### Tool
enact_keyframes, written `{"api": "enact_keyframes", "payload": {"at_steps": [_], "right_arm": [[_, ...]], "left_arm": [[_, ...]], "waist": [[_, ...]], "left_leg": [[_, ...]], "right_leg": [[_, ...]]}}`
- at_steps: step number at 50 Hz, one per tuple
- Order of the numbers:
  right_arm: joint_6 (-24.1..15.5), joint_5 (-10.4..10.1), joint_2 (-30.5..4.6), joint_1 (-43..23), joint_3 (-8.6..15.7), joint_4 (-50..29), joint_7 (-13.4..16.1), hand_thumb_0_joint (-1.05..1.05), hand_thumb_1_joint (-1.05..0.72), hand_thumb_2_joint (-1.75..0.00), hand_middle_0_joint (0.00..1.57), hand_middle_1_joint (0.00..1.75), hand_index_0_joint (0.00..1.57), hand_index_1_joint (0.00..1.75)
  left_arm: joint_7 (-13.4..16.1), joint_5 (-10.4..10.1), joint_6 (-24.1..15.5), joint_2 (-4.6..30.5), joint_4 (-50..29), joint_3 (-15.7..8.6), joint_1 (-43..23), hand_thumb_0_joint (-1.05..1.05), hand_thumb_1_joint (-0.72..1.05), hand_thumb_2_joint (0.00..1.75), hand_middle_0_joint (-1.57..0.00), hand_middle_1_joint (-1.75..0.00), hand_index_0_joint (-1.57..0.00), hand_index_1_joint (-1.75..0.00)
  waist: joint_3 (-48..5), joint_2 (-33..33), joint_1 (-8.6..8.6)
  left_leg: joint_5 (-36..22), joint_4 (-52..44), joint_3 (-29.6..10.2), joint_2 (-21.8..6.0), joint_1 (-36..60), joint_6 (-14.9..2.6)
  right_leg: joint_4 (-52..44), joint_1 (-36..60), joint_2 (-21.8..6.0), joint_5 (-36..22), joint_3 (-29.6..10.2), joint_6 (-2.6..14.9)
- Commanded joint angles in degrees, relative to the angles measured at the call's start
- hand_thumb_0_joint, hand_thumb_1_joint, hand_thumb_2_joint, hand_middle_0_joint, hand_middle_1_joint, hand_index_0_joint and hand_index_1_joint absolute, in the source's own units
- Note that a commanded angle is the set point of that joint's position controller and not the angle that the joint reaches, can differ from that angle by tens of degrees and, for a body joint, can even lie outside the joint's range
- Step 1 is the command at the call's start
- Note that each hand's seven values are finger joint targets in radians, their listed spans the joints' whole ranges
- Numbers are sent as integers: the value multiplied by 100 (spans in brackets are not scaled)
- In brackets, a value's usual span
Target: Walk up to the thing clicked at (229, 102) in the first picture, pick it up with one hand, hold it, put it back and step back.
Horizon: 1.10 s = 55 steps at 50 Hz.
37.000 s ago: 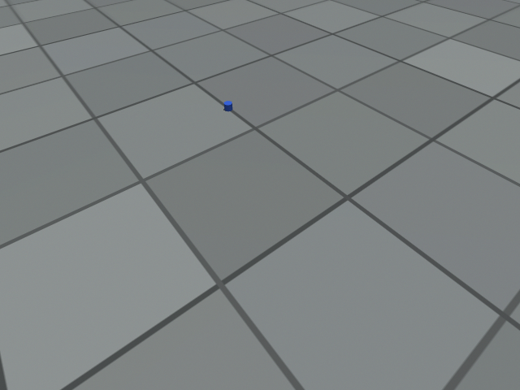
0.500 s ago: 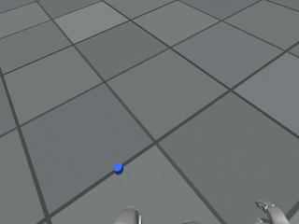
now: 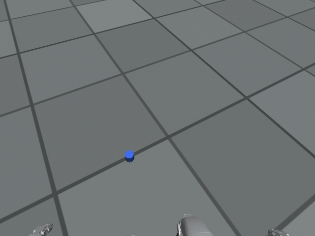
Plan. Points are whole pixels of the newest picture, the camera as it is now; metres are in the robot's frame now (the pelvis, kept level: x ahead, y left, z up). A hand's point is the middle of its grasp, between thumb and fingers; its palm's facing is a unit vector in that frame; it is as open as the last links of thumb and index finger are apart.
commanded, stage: step back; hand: left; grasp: from above
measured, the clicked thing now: (129, 155) +0.68 +0.17 -0.73
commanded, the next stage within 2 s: none
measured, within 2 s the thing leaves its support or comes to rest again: neither
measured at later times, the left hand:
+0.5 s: hand out of the picture -0.09 +0.27 -0.12, palm faces -0.13 -0.89 -0.43, open 7.4 cm
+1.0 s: hand out of the picture -0.18 +0.29 -0.14, palm faces -0.11 -0.91 -0.39, open 7.4 cm
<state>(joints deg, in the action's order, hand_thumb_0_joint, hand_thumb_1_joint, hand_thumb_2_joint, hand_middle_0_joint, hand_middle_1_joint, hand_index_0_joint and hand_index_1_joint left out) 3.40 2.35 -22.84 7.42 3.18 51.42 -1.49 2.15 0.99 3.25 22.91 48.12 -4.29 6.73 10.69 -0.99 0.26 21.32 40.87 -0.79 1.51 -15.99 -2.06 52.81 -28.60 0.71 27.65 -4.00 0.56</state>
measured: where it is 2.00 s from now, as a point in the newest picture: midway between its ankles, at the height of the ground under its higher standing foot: outside the picture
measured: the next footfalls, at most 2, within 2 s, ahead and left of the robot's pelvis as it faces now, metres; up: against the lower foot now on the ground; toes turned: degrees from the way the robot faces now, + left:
right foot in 0.38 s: -0.14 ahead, -0.12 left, +0.00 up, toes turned -7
left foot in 0.72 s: -0.22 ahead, +0.15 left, +0.00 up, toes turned -5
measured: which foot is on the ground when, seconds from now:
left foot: down 0.00-0.40, up 0.42-0.70, down 0.72-1.00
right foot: up 0.00-0.36, down 0.38-0.74, up 0.76-1.00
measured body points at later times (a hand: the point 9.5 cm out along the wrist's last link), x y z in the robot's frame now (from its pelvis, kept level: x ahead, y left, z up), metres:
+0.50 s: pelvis -0.16 +0.00 +0.01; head -0.13 -0.03 +0.46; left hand -0.08 +0.32 -0.10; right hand -0.09 -0.32 -0.12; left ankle -0.08 +0.13 -0.66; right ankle -0.18 -0.11 -0.72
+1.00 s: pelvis -0.33 +0.03 +0.01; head -0.27 +0.04 +0.45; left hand -0.17 +0.34 -0.11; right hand -0.25 -0.29 -0.10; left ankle -0.26 +0.15 -0.72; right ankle -0.38 -0.10 -0.68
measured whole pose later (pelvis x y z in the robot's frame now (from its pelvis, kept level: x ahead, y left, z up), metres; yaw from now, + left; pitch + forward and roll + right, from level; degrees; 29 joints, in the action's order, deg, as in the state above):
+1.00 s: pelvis -0.33 +0.03 +0.01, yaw -7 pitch -2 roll -1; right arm 2.0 2.5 -21.9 7.4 2.3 48.7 0.5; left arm 0.6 0.9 3.4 22.8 47.8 -4.1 6.9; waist 9.4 -0.5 -0.4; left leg 14.5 37.0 0.8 -2.6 -20.5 -0.6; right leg 53.7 -19.4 2.6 29.7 -4.4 -0.6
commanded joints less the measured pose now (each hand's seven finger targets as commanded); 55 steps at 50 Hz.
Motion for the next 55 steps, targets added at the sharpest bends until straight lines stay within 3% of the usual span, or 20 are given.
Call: {"api": "enact_keyframes", "payload": {"at_steps": [1, 10, 17, 18, 19, 20, 21, 24, 30, 33, 35, 36, 38, 39, 42, 47, 52, 53, 54, 55], "right_arm": [[-166, 49, -1395, -661, 301, -599, 201, 0, -90, -90, 20, 30, 20, 30], [-206, -97, -1261, 72, 350, -611, 256, 0, -90, -90, 20, 30, 20, 30], [-60, -93, -1484, -397, 463, -793, 194, 0, -90, -90, 20, 30, 20, 30], [-40, -123, -1351, -412, 416, -796, 183, 0, -90, -90, 20, 30, 20, 30], [-42, -152, -1081, -255, 346, -785, 167, 0, -90, -90, 20, 30, 20, 30], [-67, -203, -855, -697, 308, -891, 209, 0, -90, -90, 20, 30, 20, 30], [-25, -164, -1041, -791, 385, -844, 280, 0, -90, -90, 20, 30, 20, 30], [-60, -264, -1102, 240, 389, -451, 268, 0, -90, -90, 20, 30, 20, 30], [-173, -155, -905, 118, 224, -631, 317, 0, -90, -90, 20, 30, 20, 30], [-207, -113, -879, 448, 238, -508, 307, 0, -90, -90, 20, 30, 20, 30], [-224, -105, -929, 948, 306, -261, 290, 0, -90, -90, 20, 30, 20, 30], [-228, -53, -1122, 902, 377, -257, 305, 0, -90, -90, 20, 30, 20, 30], [-221, -59, -2176, 517, 532, -493, 228, 0, -90, -90, 20, 30, 20, 30], [-275, -4, -2038, 379, 542, -493, 248, 0, -90, -90, 20, 30, 20, 30], [-308, -14, -1438, -166, 304, -587, 354, 0, -90, -90, 20, 30, 20, 30], [-260, 20, -1416, 204, 348, -611, 346, 0, -90, -90, 20, 30, 20, 30], [-141, -100, -1464, -50, 302, -609, 272, 0, -90, -90, 20, 30, 20, 30], [-145, -117, -1153, -28, 221, -638, 249, 0, -90, -90, 20, 30, 20, 30], [-164, -159, -885, -358, 181, -814, 309, 0, -90, -90, 20, 30, 20, 30], [-136, -131, -1154, -401, 292, -730, 352, 0, -90, -90, 20, 30, 20, 30]], "left_arm": [[104, -105, -149, 1066, -275, -386, 321, 0, 90, 90, -20, -30, -20, -30], [-24, -17, -211, 970, -401, -310, 505, 0, 90, 90, -20, -30, -20, -30], [-151, 3, -219, 919, 166, -323, 1825, 0, 90, 90, -20, -30, -20, -30], [-141, 68, -250, 1007, 213, -371, 1908, 0, 90, 90, -20, -30, -20, -30], [-145, 167, -266, 1246, 101, -449, 1658, 0, 90, 90, -20, -30, -20, -30], [-157, 173, -230, 1826, -127, -589, 1270, 0, 90, 90, -20, -30, -20, -30], [-123, 210, -241, 2080, -402, -592, 711, 0, 90, 90, -20, -30, -20, -30], [-24, 169, -291, 1359, -709, -430, -450, 0, 90, 90, -20, -30, -20, -30], [56, 172, -235, 1182, -657, -431, 427, 0, 90, 90, -20, -30, -20, -30], [46, 89, -155, 1258, -680, -399, 316, 0, 90, 90, -20, -30, -20, -30], [0, 23, -70, 1318, -731, -349, 65, 0, 90, 90, -20, -30, -20, -30], [-23, 10, -44, 1144, -785, -267, 90, 0, 90, 90, -20, -30, -20, -30], [25, -52, -48, 1120, -904, -327, -430, 0, 90, 90, -20, -30, -20, -30], [53, 37, -35, 1156, -850, -359, -617, 0, 90, 90, -20, -30, -20, -30], [0, -101, -25, 1061, -500, -322, 42, 0, 90, 90, -20, -30, -20, -30], [-96, 11, -120, 915, -501, -275, 42, 0, 90, 90, -20, -30, -20, -30], [-133, 100, -309, 923, 65, -282, 751, 0, 90, 90, -20, -30, -20, -30], [-123, 175, -356, 1220, 127, -366, 847, 0, 90, 90, -20, -30, -20, -30], [-142, 144, -327, 1881, 13, -525, 585, 0, 90, 90, -20, -30, -20, -30], [-133, 195, -343, 2155, -184, -545, 140, 0, 90, 90, -20, -30, -20, -30]], "waist": [[-689, 782, -211], [-1213, 938, 236], [-1602, 1173, -281], [-1596, 890, -318], [-1272, 5, -211], [-748, -1637, -497], [-267, -1594, -505], [-509, -541, 284], [-1070, -927, -374], [-1355, -1122, -287], [-1498, -770, -38], [-1436, -490, -24], [-1248, 1600, 274], [-1045, 1220, 275], [-1019, 695, -242], [-1198, 1037, 69], [-1709, 1073, -217], [-1586, 378, -191], [-1246, -1235, -367], [-850, -1297, -403]], "left_leg": [[-1764, -2151, -1493, -1594, -492, -954], [-2461, -1668, -1193, -1746, 1364, -1335], [-556, -1774, -1007, -1714, 290, -782], [-290, -1553, -848, -1503, -125, -528], [313, -868, -517, -994, -983, -135], [909, 692, 65, 189, -1445, 243], [1215, 1968, -745, 248, -1186, 370], [307, 2926, -932, 635, -933, 314], [1016, 1255, -475, 168, -1468, 400], [671, -260, -29, 11, -709, 287], [-703, -1671, 355, 121, 199, 206], [-1151, -1772, -232, -254, 545, 54], [-2621, -2228, -2952, -2401, -126, -1397], [-2773, -2210, -3032, -2534, -468, -1609], [-3572, -1468, -1324, -1682, 52, -1095], [-3329, -1209, -1253, -1707, 936, -1235], [-1801, -661, -804, -1337, 175, -653], [-871, -101, -649, -970, -820, -329], [909, 778, -241, 83, -1532, 74], [1343, 1819, -768, 2, -873, 246]], "right_leg": [[2488, -175, 615, 167, -723, 79], [651, 1, 214, 263, -213, -355], [-2280, 1846, -66, -683, 519, 84], [-2546, 2161, -81, -892, 400, 181], [-3035, 2117, -673, -235, -808, 431], [-3884, 984, -1905, 276, -2501, 1164], [-4190, -249, -2580, 253, -3011, 1694], [-3284, 114, -1439, -1700, -776, 989], [-2444, 2598, -1601, -3633, -711, 1108], [-2018, 2601, -1588, -4080, -668, 985], [-1574, 2113, -1355, -3656, -401, 745], [-1442, 1399, -1144, -2874, -385, 483], [694, 377, 272, 990, 183, -19], [1533, 433, 279, 1021, -545, 8], [2167, 86, 376, 297, -607, 67], [126, 284, 125, 357, -97, -203], [-2965, 2103, 114, -1108, 473, 145], [-3081, 2528, -440, -772, -646, 320], [-3522, 1653, -1796, -442, -2382, 1121], [-3773, 212, -2495, -197, -3115, 1662]]}}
